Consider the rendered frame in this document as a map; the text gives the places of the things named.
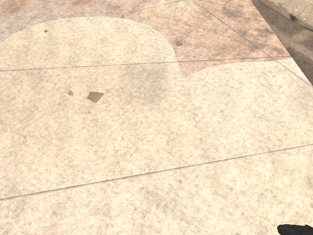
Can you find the right robot hand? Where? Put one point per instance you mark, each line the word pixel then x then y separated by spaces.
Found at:
pixel 293 229

